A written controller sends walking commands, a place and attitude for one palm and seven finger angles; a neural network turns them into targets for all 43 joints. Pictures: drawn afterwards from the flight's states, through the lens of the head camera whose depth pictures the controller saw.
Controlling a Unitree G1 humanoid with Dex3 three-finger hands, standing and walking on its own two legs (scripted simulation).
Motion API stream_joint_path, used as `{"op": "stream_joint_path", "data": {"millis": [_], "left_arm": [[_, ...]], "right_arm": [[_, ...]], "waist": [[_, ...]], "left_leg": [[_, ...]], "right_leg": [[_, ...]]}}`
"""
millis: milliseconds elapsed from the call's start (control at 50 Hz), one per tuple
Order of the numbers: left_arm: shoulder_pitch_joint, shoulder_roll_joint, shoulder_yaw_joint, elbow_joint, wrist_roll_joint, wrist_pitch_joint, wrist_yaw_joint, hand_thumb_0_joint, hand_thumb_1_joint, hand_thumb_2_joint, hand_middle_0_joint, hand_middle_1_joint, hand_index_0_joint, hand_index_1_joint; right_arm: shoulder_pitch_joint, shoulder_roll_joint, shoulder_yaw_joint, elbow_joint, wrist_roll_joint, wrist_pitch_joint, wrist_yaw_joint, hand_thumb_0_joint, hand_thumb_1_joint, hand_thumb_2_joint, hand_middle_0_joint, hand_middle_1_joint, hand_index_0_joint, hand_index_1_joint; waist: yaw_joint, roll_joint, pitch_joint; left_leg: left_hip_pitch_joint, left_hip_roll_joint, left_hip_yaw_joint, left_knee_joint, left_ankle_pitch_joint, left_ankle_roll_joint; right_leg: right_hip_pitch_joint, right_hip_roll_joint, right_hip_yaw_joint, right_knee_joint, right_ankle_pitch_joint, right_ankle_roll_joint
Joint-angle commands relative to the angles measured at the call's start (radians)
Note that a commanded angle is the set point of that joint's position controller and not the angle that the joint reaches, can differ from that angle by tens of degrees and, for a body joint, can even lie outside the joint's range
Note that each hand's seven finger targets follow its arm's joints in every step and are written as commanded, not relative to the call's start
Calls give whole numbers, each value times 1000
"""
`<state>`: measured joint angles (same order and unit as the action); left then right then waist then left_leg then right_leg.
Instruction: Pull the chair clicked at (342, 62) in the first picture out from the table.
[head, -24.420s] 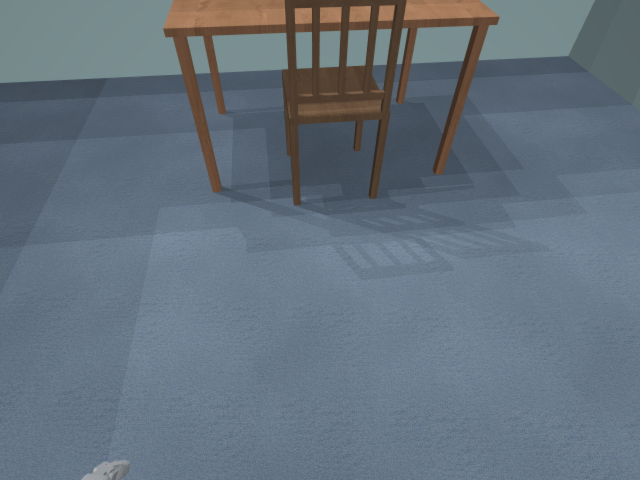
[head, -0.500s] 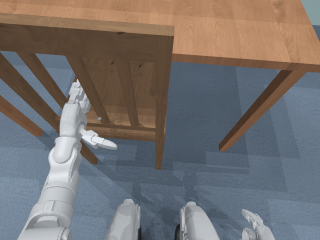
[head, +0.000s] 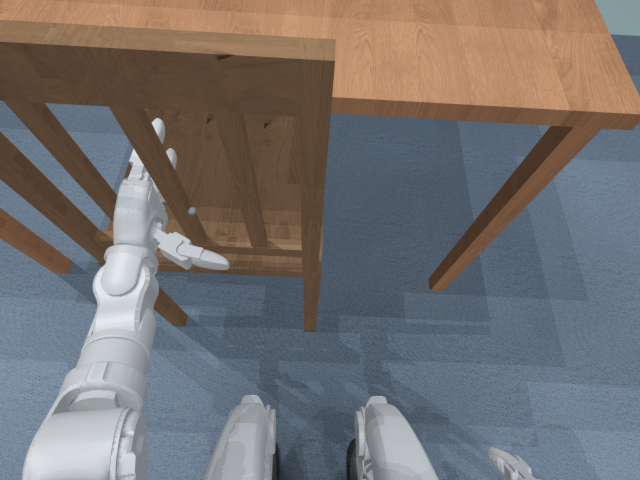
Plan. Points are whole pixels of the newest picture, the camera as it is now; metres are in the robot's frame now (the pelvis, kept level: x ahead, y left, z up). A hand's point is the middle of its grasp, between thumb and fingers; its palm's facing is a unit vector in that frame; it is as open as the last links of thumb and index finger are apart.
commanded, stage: push the fingers through the gap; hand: left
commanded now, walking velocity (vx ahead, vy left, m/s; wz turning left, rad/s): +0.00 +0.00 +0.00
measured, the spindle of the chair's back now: (170, 187) +0.46 +0.19 +0.03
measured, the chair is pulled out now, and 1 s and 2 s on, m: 0.00 0.00 0.06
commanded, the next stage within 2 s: hook a spindle and tug to test in 0.08 s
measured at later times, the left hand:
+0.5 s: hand (191, 211) +0.43 +0.16 +0.02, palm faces -0.03 -1.00 -0.05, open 15.8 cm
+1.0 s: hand (190, 210) +0.43 +0.16 +0.03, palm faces -0.02 -1.00 -0.04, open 6.7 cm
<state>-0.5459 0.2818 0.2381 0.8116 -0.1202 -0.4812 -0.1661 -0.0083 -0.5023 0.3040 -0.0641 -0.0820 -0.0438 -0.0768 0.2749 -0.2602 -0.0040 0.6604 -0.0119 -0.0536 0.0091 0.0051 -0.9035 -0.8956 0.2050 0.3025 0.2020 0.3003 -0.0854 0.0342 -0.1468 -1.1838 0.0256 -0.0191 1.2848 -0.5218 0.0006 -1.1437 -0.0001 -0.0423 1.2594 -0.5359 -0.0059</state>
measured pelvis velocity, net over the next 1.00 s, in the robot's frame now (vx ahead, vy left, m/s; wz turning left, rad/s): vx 0.01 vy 0.01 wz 0.00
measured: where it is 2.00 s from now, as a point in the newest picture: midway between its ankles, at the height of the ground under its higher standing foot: outside the picture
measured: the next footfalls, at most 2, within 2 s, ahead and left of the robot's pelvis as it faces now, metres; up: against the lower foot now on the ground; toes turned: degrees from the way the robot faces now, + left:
none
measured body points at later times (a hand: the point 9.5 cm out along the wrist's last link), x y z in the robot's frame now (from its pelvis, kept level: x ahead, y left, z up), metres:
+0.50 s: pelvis +0.00 +0.01 +0.00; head +0.14 +0.02 +0.43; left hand +0.43 +0.21 +0.03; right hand +0.10 -0.26 -0.12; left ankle +0.04 +0.12 -0.62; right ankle +0.03 -0.12 -0.62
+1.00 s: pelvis +0.01 +0.01 +0.01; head +0.14 +0.02 +0.44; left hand +0.43 +0.21 +0.03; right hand +0.10 -0.25 -0.12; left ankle +0.04 +0.12 -0.62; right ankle +0.03 -0.12 -0.62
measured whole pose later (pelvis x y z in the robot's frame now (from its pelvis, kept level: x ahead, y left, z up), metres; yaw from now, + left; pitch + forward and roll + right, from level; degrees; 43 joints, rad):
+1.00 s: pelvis +0.01 +0.01 +0.01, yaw +0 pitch +24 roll -3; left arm -0.49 0.26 0.21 0.74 -0.13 -0.46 -0.13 0.00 0.48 0.72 -0.47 -1.43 -0.43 -1.42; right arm 0.26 -0.26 -0.01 0.63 -0.01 -0.02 0.03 0.00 -0.90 -0.90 0.20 0.30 0.20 0.30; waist -0.08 0.04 -0.15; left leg -1.16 0.02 -0.02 1.27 -0.54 0.01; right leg -1.11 0.00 -0.04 1.23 -0.54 0.01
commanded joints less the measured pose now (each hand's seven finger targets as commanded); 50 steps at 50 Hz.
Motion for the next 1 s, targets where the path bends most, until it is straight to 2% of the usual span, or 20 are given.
{"op": "stream_joint_path", "data": {"millis": [0,100,160,200,220,300,320,340,360,400,460,520,560,620,660,760,800,840,940,980], "left_arm": [[-307,154,23,-202,2,-61,-3,0,-500,300,-60,-80,-60,-80],[-320,139,9,-191,6,-61,-3,0,-500,300,-60,-80,-60,-80],[-344,160,26,-181,6,-62,-2,0,-500,300,-60,-80,-60,-80],[-322,156,28,-191,4,-62,-5,0,-500,300,-95,-190,-95,-190],[-331,135,9,-193,3,-60,-7,0,-500,300,-113,-244,-113,-244],[-345,181,42,-209,3,-64,-4,0,-500,300,-183,-464,-183,-464],[-337,154,18,-209,5,-63,-6,0,-500,300,-201,-518,-201,-518],[-335,134,9,-200,1,-60,-5,0,-500,300,-218,-573,-218,-573],[-343,157,23,-213,3,-65,-2,0,-500,300,-236,-628,-236,-628],[-312,135,11,-236,-1,-64,-3,0,-500,300,-271,-738,-271,-738],[-323,140,9,-222,2,-60,-2,0,-500,300,-324,-902,-324,-902],[-299,122,0,-241,-4,-60,-2,0,-332,372,-377,-1066,-377,-1066],[-280,163,30,-234,-2,-58,-2,0,-220,420,-412,-1176,-412,-1176],[-265,110,-12,-250,-9,-58,-10,0,-52,492,-465,-1340,-465,-1340],[-271,125,1,-233,-8,-53,-7,0,60,540,-500,-1450,-500,-1450],[-247,86,-31,-284,-8,-57,-4,0,340,660,-500,-1450,-500,-1450],[-229,86,-35,-287,-5,-54,0,0,452,708,-500,-1450,-500,-1450],[-242,70,-54,-325,-2,-60,3,0,564,756,-500,-1450,-500,-1450],[-225,75,-43,-280,-2,-53,9,0,844,876,-500,-1450,-500,-1450],[-235,84,-40,-312,4,-62,11,0,900,900,-500,-1450,-500,-1450]], "right_arm": [[71,-162,-62,-92,5,-30,-9,0,-900,-900,200,300,200,300],[71,-159,-59,-95,4,-24,-8,0,-900,-900,200,300,200,300],[75,-165,-60,-90,2,-21,-10,0,-900,-900,200,300,200,300],[72,-164,-61,-98,2,-20,-9,0,-900,-900,200,300,200,300],[69,-161,-61,-98,4,-19,-8,0,-900,-900,200,300,200,300],[68,-166,-60,-100,2,-16,-9,0,-900,-900,200,300,200,300],[64,-161,-58,-105,4,-15,-7,0,-900,-900,200,300,200,300],[65,-160,-58,-104,3,-15,-5,0,-900,-900,200,300,200,300],[66,-164,-60,-103,2,-16,-6,0,-900,-900,200,300,200,300],[67,-162,-63,-109,3,-14,-4,0,-900,-900,200,300,200,300],[68,-164,-60,-104,3,-13,-3,0,-900,-900,200,300,200,300],[63,-162,-62,-112,3,-11,1,0,-900,-900,200,300,200,300],[69,-166,-61,-111,3,-10,1,0,-900,-900,200,300,200,300],[63,-159,-62,-116,7,-10,3,0,-900,-900,200,300,200,300],[68,-164,-62,-110,6,-9,3,0,-900,-900,200,300,200,300],[71,-160,-69,-117,6,-10,9,0,-900,-900,200,300,200,300],[72,-160,-71,-115,7,-6,11,0,-900,-900,200,300,200,300],[71,-158,-73,-117,7,-6,14,0,-900,-900,200,300,200,300],[69,-159,-72,-110,9,-1,13,0,-900,-900,200,300,200,300],[72,-160,-72,-114,6,-2,13,0,-900,-900,200,300,200,300]], "waist": [[-22,21,-451],[-31,13,-449],[-33,17,-442],[-24,27,-466],[-33,31,-458],[-25,20,-474],[-25,44,-473],[-30,30,-464],[-30,39,-468],[-25,44,-504],[-28,34,-472],[-28,31,-487],[-17,29,-478],[-25,31,-477],[-28,21,-464],[-21,54,-495],[-23,37,-493],[-21,74,-505],[-28,24,-456],[-22,46,-488]], "left_leg": [[359,-23,-18,-153,254,13],[348,-25,-17,-149,258,16],[352,-23,-21,-147,261,16],[372,-24,-21,-149,286,12],[378,-22,-21,-146,287,13],[366,-23,-23,-142,288,14],[377,-24,-21,-144,291,12],[376,-24,-23,-145,291,13],[390,-21,-25,-142,303,13],[419,-19,-27,-143,338,9],[391,-21,-26,-142,318,11],[407,-20,-26,-147,325,10],[387,-22,-22,-146,329,11],[407,-19,-23,-150,335,10],[392,-19,-25,-147,337,12],[449,-15,-31,-150,398,5],[457,-11,-33,-152,416,3],[482,-10,-36,-154,425,-1],[436,-13,-32,-155,383,5],[467,-12,-36,-154,419,2]], "right_leg": [[181,23,14,-184,219,-20],[186,23,14,-181,229,-19],[171,23,11,-179,225,-20],[181,21,9,-174,244,-21],[168,22,8,-177,245,-21],[187,21,11,-172,250,-21],[180,20,10,-172,251,-22],[179,22,7,-176,249,-22],[170,23,6,-173,254,-23],[179,21,4,-169,280,-23],[177,23,5,-171,268,-24],[186,22,2,-177,273,-23],[205,24,6,-174,284,-25],[196,23,2,-180,287,-24],[191,25,1,-176,286,-25],[184,23,-6,-170,315,-28],[186,23,-7,-171,328,-27],[173,22,-9,-170,321,-27],[183,24,-8,-178,308,-26],[181,23,-9,-169,326,-28]]}}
